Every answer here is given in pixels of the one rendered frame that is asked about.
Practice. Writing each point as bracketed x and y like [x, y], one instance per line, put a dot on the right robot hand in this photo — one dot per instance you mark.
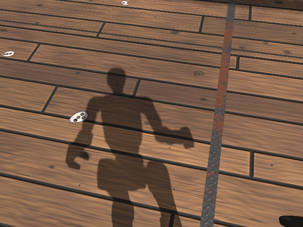
[291, 221]

